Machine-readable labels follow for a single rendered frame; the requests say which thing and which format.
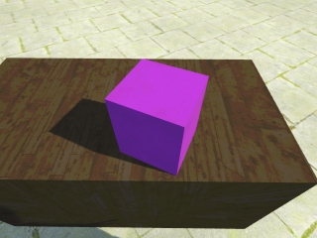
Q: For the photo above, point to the pedestal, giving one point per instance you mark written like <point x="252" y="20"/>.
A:
<point x="61" y="166"/>

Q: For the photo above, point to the carton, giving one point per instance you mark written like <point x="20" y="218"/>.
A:
<point x="154" y="113"/>

